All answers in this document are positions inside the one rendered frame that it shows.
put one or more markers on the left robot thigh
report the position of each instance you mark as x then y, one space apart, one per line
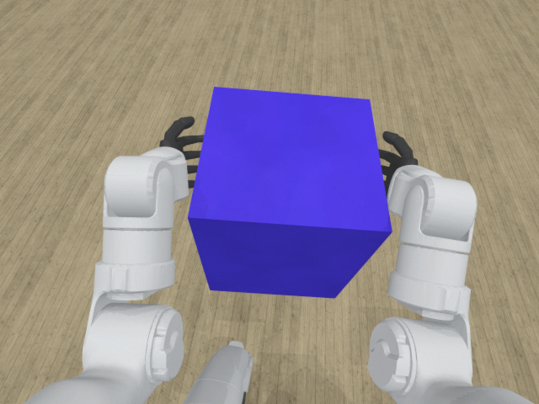
224 379

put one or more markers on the right robot upper arm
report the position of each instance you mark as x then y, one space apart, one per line
423 362

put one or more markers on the robot left hand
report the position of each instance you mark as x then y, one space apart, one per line
171 140

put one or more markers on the robot right hand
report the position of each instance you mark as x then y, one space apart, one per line
406 153

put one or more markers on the robot left forearm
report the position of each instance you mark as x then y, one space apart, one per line
139 196

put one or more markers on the left robot upper arm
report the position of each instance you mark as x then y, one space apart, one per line
130 350

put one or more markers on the carton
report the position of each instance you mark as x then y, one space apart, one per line
289 197

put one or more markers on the robot right forearm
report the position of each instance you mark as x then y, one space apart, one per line
438 217

